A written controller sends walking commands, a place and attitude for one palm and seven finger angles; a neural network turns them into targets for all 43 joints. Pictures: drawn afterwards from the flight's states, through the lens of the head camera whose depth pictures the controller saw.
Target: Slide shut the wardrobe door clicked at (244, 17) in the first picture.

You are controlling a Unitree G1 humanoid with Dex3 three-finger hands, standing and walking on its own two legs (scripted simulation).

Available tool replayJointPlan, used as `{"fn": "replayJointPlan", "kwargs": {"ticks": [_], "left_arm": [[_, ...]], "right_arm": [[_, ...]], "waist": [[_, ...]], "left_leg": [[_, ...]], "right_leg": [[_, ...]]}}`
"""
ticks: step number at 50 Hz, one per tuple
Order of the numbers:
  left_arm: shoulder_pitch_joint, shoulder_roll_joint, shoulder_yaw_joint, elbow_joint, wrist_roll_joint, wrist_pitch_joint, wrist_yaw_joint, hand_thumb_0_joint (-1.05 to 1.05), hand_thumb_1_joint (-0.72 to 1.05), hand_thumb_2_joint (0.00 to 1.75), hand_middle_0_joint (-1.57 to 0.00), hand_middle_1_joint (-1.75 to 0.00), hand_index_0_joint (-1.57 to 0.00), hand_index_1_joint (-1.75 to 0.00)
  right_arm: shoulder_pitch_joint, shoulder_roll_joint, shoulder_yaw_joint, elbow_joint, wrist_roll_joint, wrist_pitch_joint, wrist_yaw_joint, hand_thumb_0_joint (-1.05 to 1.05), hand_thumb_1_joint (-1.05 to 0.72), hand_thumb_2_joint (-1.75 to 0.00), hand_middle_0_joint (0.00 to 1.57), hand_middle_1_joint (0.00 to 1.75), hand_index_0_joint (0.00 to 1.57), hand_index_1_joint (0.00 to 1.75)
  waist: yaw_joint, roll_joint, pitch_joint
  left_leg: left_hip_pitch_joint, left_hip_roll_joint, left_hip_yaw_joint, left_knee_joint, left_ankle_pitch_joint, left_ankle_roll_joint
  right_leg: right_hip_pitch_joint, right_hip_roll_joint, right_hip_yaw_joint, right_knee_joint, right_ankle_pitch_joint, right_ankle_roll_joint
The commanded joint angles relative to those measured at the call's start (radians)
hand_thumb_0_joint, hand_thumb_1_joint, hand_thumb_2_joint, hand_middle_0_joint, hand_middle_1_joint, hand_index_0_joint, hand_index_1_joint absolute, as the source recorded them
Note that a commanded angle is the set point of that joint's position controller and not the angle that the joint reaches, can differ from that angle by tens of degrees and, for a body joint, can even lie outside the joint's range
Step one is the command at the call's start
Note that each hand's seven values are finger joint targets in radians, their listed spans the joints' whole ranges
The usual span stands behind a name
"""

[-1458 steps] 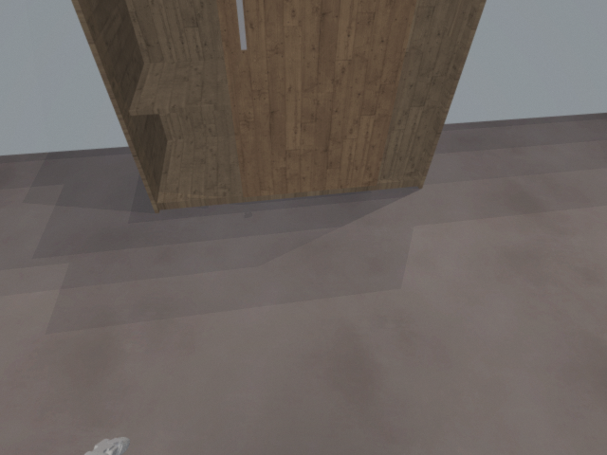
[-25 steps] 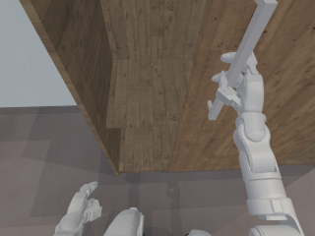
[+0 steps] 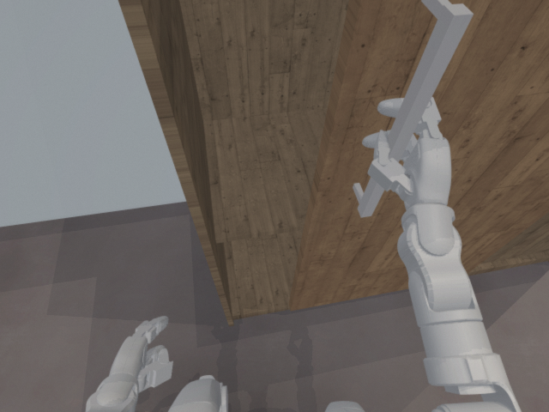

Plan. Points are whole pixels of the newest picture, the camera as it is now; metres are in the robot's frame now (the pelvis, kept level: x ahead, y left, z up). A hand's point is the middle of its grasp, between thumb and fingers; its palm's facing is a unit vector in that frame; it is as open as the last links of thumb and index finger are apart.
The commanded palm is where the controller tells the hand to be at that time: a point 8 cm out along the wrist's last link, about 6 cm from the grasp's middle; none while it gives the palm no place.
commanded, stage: step sideways, sliding the door along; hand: right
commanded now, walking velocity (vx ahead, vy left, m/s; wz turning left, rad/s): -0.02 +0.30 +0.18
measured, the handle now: (390, 132) +0.43 -0.18 +0.16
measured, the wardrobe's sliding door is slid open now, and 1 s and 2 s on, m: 0.20 0.00 0.00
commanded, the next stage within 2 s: stop walking and hold the door there in 1.20 s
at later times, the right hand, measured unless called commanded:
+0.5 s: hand (220, 186) +0.35 +0.05 +0.15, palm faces +0.05 +0.99 -0.09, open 5.9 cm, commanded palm +0.32 +0.04 +0.16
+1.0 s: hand (209, 177) +0.37 +0.06 +0.15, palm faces +0.49 +0.87 -0.05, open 6.6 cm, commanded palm +0.31 +0.09 +0.16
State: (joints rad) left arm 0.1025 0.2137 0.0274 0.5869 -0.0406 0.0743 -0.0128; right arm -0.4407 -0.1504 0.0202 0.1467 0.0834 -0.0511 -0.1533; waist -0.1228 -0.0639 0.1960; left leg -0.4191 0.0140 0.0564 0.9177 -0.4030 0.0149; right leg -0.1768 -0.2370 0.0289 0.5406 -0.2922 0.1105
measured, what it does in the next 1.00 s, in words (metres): steps to the left: left foot, then right foot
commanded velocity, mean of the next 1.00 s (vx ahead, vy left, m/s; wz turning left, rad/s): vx -0.02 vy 0.30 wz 0.12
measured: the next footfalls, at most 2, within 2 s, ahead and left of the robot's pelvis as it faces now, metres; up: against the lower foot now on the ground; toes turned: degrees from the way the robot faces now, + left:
left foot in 0.06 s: +0.09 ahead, +0.17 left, +0.00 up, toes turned +4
right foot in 0.24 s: +0.04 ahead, -0.07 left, +0.00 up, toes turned -5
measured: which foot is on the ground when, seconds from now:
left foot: up 0.00-0.04, down 0.06-0.26, up 0.28-0.52, down 0.54-0.70, up 0.72-0.94, down 0.96-1.00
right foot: down 0.00-0.08, up 0.10-0.22, down 0.24-0.56, up 0.58-0.68, down 0.70-1.00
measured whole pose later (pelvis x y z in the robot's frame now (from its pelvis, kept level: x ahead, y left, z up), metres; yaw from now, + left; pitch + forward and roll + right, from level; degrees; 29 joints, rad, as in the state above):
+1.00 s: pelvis +0.01 +0.31 -0.01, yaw +4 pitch -5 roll +5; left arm 0.14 0.21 0.02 0.60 -0.06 0.03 -0.04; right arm -0.27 -0.26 -0.30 0.02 0.10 -0.02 -0.23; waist -0.09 -0.09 0.19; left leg -0.18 -0.02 0.10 0.59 -0.33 -0.02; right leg -0.23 -0.31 0.09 0.72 -0.35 0.10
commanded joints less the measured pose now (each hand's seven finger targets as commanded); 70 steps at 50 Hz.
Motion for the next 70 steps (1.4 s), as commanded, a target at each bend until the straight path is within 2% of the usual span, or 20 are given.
{"fn": "replayJointPlan", "kwargs": {"ticks": [1, 6, 11, 13, 14, 24, 28, 30, 33, 35, 37, 41, 45, 51, 55, 57, 58, 65, 66, 70], "left_arm": [[-0.088, 0.093, 0.037, -0.158, -0.017, -0.051, -0.010, 0.00, 0.90, 0.90, -0.20, -0.30, -0.20, -0.30], [-0.110, 0.074, 0.050, -0.122, -0.009, -0.065, 0.019, 0.00, 0.90, 0.90, -0.20, -0.30, -0.20, -0.30], [-0.120, 0.062, 0.042, -0.083, 0.003, -0.055, 0.023, 0.00, 0.90, 0.90, -0.20, -0.30, -0.20, -0.30], [-0.130, 0.125, 0.073, -0.139, 0.015, -0.055, 0.007, 0.00, 0.90, 0.90, -0.20, -0.30, -0.20, -0.30], [-0.122, 0.129, 0.060, -0.160, 0.005, -0.060, -0.016, 0.00, 0.90, 0.90, -0.20, -0.30, -0.20, -0.30], [-0.069, 0.099, 0.038, -0.158, -0.007, -0.051, -0.013, 0.00, 0.90, 0.90, -0.20, -0.30, -0.20, -0.30], [-0.126, -0.002, -0.009, -0.182, -0.032, -0.076, 0.007, 0.00, 0.90, 0.90, -0.20, -0.30, -0.20, -0.30], [-0.097, 0.067, 0.028, -0.131, -0.013, -0.090, 0.012, 0.00, 0.90, 0.90, -0.20, -0.30, -0.20, -0.30], [-0.114, 0.055, 0.015, -0.106, 0.002, -0.085, 0.018, 0.00, 0.90, 0.90, -0.20, -0.30, -0.20, -0.30], [-0.124, 0.126, 0.057, -0.139, 0.014, -0.079, 0.014, 0.00, 0.90, 0.90, -0.20, -0.30, -0.20, -0.30], [-0.133, 0.113, 0.049, -0.165, 0.005, -0.064, -0.003, 0.00, 0.90, 0.90, -0.20, -0.30, -0.20, -0.30], [-0.069, 0.108, 0.047, -0.129, -0.003, -0.072, -0.021, 0.00, 0.90, 0.90, -0.20, -0.30, -0.20, -0.30], [-0.033, 0.123, 0.044, -0.149, -0.011, -0.094, -0.032, 0.00, 0.90, 0.90, -0.20, -0.30, -0.20, -0.30], [-0.069, 0.119, 0.063, -0.121, -0.020, -0.115, -0.007, 0.00, 0.90, 0.90, -0.20, -0.30, -0.20, -0.30], [-0.066, 0.085, 0.025, -0.115, -0.010, -0.086, 0.008, 0.00, 0.90, 0.90, -0.20, -0.30, -0.20, -0.30], [-0.097, 0.149, 0.055, -0.170, 0.004, -0.083, -0.001, 0.00, 0.90, 0.90, -0.20, -0.30, -0.20, -0.30], [-0.108, 0.165, 0.057, -0.179, -0.010, -0.102, -0.018, 0.00, 0.90, 0.90, -0.20, -0.30, -0.20, -0.30], [-0.041, 0.139, 0.059, -0.169, -0.002, -0.139, -0.019, 0.00, 0.90, 0.90, -0.20, -0.30, -0.20, -0.30], [0.036, 0.181, 0.085, -0.086, -0.003, -0.107, 0.013, 0.00, 0.90, 0.90, -0.20, -0.30, -0.20, -0.30], [0.007, 0.136, 0.053, -0.149, -0.004, -0.143, 0.022, 0.00, 0.90, 0.90, -0.20, -0.30, -0.20, -0.30]], "right_arm": [[-0.462, 0.106, 0.259, -0.418, -0.052, -0.132, 0.122, 0.00, -0.90, -0.90, 0.45, 1.40, 0.45, 1.40], [-0.310, 0.025, 0.193, -0.459, -0.058, -0.105, 0.094, 0.00, -0.90, -0.90, 0.45, 1.40, 0.45, 1.40], [-0.296, 0.117, 0.274, -0.574, -0.037, -0.149, 0.081, 0.00, -0.90, -0.90, 0.45, 1.40, 0.45, 1.40], [-0.233, 0.066, 0.231, -0.584, -0.030, -0.163, 0.092, 0.00, -0.90, -0.90, 0.45, 1.40, 0.45, 1.40], [-0.184, 0.078, 0.234, -0.524, -0.044, -0.153, 0.107, 0.00, -0.90, -0.90, 0.45, 1.40, 0.45, 1.40], [-0.212, 0.011, 0.165, -0.511, -0.069, -0.138, 0.114, 0.00, -0.90, -0.90, 0.45, 1.40, 0.45, 1.40], [-0.174, 0.036, 0.222, -0.580, -0.062, -0.120, 0.092, 0.00, -0.90, -0.90, 0.45, 1.40, 0.45, 1.40], [-0.154, 0.023, 0.196, -0.591, -0.046, -0.116, 0.069, 0.00, -0.90, -0.90, 0.45, 1.40, 0.45, 1.40], [-0.237, 0.055, 0.199, -0.655, -0.025, -0.138, 0.058, 0.00, -0.90, -0.90, 0.45, 1.40, 0.45, 1.40], [-0.205, 0.062, 0.194, -0.654, -0.007, -0.149, 0.070, 0.00, -0.90, -0.90, 0.45, 1.40, 0.45, 1.40], [-0.161, 0.095, 0.216, -0.552, -0.008, -0.136, 0.086, 0.00, -0.90, -0.90, 0.45, 1.40, 0.45, 1.40], [-0.220, 0.021, 0.147, -0.559, -0.023, -0.132, 0.072, 0.00, -0.90, -0.90, 0.45, 1.40, 0.45, 1.40], [-0.215, -0.039, 0.094, -0.553, -0.028, -0.131, 0.069, 0.00, -0.90, -0.90, 0.45, 1.40, 0.45, 1.40], [-0.025, -0.204, -0.074, -0.528, -0.024, -0.118, 0.046, 0.00, -0.90, -0.90, 0.45, 1.40, 0.45, 1.40], [-0.036, -0.139, -0.043, -0.681, -0.012, -0.146, 0.029, 0.00, -0.90, -0.90, 0.45, 1.40, 0.45, 1.40], [0.046, -0.149, -0.052, -0.733, -0.001, -0.158, 0.036, 0.00, -0.90, -0.90, 0.45, 1.40, 0.45, 1.40], [0.008, -0.173, -0.085, -0.747, -0.010, -0.166, 0.040, 0.00, -0.90, -0.90, 0.45, 1.40, 0.45, 1.40], [0.089, -0.150, -0.055, -0.802, -0.034, -0.118, 0.030, 0.00, -0.90, -0.90, 0.45, 1.40, 0.45, 1.40], [0.292, -0.692, -0.625, -0.383, -0.055, -0.123, -0.007, 0.00, -0.90, -0.90, 0.45, 1.40, 0.45, 1.40], [0.292, -0.526, -0.502, -0.535, -0.051, -0.118, 0.013, 0.00, -0.90, -0.90, 0.45, 1.40, 0.45, 1.40]], "waist": [[0.158, -0.140, -0.529], [0.139, 0.454, -0.473], [0.190, 0.157, -0.503], [0.140, -0.211, -0.520], [0.133, -0.065, -0.586], [0.167, -0.164, -0.440], [0.171, 0.276, -0.446], [0.149, 0.355, -0.468], [0.182, 0.234, -0.498], [0.157, -0.194, -0.490], [0.140, -0.200, -0.451], [0.127, -0.265, -0.428], [0.155, -0.265, -0.453], [0.116, 0.386, -0.431], [0.177, 0.047, -0.436], [0.131, -0.298, -0.487], [0.123, -0.136, -0.543], [0.141, -0.337, -0.352], [0.128, -0.330, -0.339], [0.134, -0.373, -0.305]], "left_leg": [[0.272, -0.017, 0.046, -0.305, 0.251, -0.009], [0.370, 0.248, -0.384, -0.498, 0.961, 0.173], [0.416, 0.137, -0.157, -0.183, 0.889, 0.085], [-0.050, 0.027, -0.080, 0.094, 0.013, -0.020], [-0.051, -0.015, -0.139, 0.279, -0.113, -0.030], [0.157, -0.016, 0.053, -0.278, 0.181, -0.030], [0.371, 0.228, -0.250, -0.483, 1.022, 0.097], [0.319, 0.240, -0.305, -0.462, 0.925, 0.142], [0.329, 0.169, -0.126, -0.293, 0.778, 0.088], [0.061, 0.020, -0.017, -0.009, 0.246, -0.028], [-0.067, 0.004, -0.102, 0.266, -0.083, -0.028], [-0.017, 0.032, -0.057, 0.011, -0.045, -0.005], [0.151, -0.013, 0.036, -0.343, 0.144, -0.015], [0.523, 0.256, -0.318, -0.436, 1.214, 0.173], [0.381, 0.145, -0.060, -0.127, 0.876, 0.049], [-0.048, 0.008, -0.082, 0.201, -0.139, -0.038], [-0.033, -0.016, -0.150, 0.323, -0.137, -0.039], [-0.166, 0.004, 0.009, 0.101, 0.009, -0.044], [-0.179, -0.019, 0.041, 0.103, 0.031, -0.052], [0.018, -0.032, 0.103, -0.220, 0.110, -0.025]], "right_leg": [[0.226, -0.106, -0.056, 0.151, 0.656, -0.168], [-0.167, 0.178, 0.012, 0.642, -0.304, -0.092], [0.047, 0.117, -0.063, -0.231, 0.275, -0.091], [0.375, -0.298, 0.311, -0.167, 1.033, -0.269], [0.347, -0.336, 0.313, -0.175, 0.839, -0.342], [0.228, -0.169, -0.101, 0.065, 0.704, -0.160], [-0.124, 0.128, -0.117, 0.402, -0.215, -0.162], [-0.130, 0.145, -0.009, 0.470, -0.236, -0.104], [0.015, 0.135, -0.037, 0.015, 0.046, -0.114], [0.237, -0.188, 0.288, -0.182, 0.603, -0.252], [0.236, -0.283, 0.398, -0.239, 0.577, -0.363], [0.295, -0.163, 0.022, -0.040, 0.782, -0.256], [0.327, -0.105, -0.021, 0.082, 0.745, -0.175], [-0.241, 0.192, -0.007, 0.601, -0.324, -0.098], [0.067, 0.097, -0.038, -0.182, 0.283, -0.123], [0.415, -0.279, 0.369, -0.161, 1.066, -0.247], [0.365, -0.303, 0.337, -0.174, 0.797, -0.301], [0.441, -0.137, -0.062, -0.117, 0.858, -0.193], [0.428, -0.125, -0.103, -0.125, 0.870, -0.178], [0.333, -0.095, -0.166, -0.012, 0.876, -0.150]]}}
